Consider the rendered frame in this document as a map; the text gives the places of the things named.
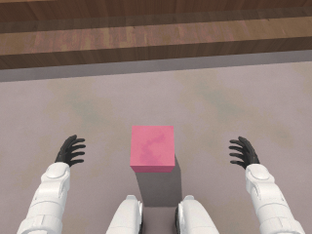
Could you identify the robot left shin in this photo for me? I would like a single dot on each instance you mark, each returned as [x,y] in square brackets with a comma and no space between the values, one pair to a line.
[132,197]

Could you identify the right robot hand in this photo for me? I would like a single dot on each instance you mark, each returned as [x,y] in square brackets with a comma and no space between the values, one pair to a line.
[249,156]

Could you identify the carton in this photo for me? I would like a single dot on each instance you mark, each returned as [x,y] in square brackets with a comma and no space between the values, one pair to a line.
[152,149]

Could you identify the robot right forearm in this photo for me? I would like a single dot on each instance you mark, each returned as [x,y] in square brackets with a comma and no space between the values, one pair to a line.
[271,208]

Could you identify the robot left forearm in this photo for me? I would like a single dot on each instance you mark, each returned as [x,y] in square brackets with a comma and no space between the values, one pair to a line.
[48,203]

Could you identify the left robot hand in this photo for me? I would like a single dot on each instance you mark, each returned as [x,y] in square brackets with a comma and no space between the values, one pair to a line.
[65,154]

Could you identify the robot right thigh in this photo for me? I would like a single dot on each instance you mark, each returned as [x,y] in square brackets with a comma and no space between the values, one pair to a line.
[196,219]

